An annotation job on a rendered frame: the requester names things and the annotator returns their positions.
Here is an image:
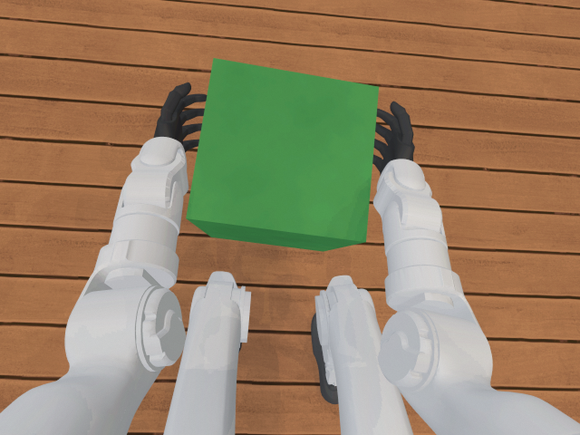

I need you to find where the right robot thigh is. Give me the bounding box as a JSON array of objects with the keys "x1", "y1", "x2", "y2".
[{"x1": 315, "y1": 284, "x2": 413, "y2": 435}]

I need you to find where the robot right hand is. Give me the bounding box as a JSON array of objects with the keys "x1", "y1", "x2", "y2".
[{"x1": 372, "y1": 101, "x2": 415, "y2": 176}]

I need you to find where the carton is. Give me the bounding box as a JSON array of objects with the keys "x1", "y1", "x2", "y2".
[{"x1": 186, "y1": 58, "x2": 379, "y2": 252}]

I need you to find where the robot left shin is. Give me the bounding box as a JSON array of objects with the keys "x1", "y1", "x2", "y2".
[{"x1": 189, "y1": 271, "x2": 238, "y2": 319}]

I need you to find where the right robot upper arm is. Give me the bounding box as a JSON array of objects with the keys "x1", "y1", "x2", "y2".
[{"x1": 378, "y1": 307, "x2": 580, "y2": 435}]

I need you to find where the robot left hand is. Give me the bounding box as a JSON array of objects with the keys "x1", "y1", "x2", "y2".
[{"x1": 154, "y1": 82, "x2": 207, "y2": 152}]

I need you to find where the left robot upper arm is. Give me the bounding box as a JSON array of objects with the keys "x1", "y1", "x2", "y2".
[{"x1": 0, "y1": 285, "x2": 186, "y2": 435}]

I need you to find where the robot left forearm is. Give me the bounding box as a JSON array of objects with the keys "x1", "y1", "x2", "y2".
[{"x1": 64, "y1": 137, "x2": 189, "y2": 362}]

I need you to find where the robot right forearm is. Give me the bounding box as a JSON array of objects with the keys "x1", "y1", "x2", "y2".
[{"x1": 373, "y1": 159, "x2": 482, "y2": 331}]

